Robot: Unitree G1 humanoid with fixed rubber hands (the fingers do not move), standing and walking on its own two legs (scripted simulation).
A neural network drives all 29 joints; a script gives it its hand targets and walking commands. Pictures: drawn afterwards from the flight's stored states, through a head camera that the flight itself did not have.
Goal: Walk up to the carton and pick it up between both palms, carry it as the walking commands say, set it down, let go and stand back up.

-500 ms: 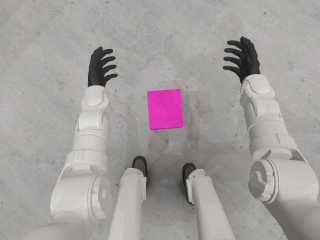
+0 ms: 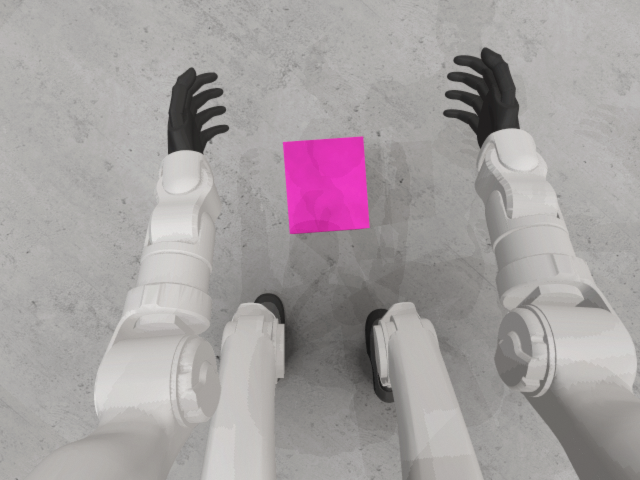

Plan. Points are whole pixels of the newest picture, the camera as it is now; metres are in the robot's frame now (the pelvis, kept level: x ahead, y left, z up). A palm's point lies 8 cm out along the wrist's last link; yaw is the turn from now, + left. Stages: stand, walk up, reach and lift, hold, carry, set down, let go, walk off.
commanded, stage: reach and lift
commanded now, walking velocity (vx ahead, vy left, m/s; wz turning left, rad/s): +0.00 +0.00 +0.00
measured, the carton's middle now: (325, 189) +0.47 +0.00 -0.49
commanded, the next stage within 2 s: none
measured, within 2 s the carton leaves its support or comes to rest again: neither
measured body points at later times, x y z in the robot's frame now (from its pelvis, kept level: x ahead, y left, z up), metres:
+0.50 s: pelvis -0.03 +0.00 -0.13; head +0.32 +0.00 +0.15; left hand +0.49 +0.16 -0.30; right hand +0.50 -0.18 -0.29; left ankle +0.10 +0.13 -0.53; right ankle +0.06 -0.13 -0.53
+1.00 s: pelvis -0.03 -0.01 -0.18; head +0.34 -0.02 +0.06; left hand +0.49 +0.17 -0.40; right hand +0.49 -0.18 -0.40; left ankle +0.10 +0.13 -0.53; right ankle +0.06 -0.13 -0.53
